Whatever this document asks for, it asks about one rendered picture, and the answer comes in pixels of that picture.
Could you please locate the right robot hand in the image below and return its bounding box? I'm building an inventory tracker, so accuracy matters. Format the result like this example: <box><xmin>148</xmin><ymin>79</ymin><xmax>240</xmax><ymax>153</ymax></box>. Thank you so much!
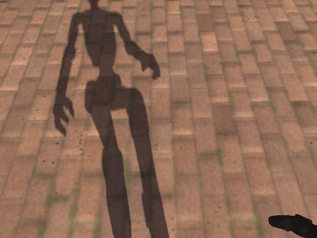
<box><xmin>268</xmin><ymin>214</ymin><xmax>317</xmax><ymax>238</ymax></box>

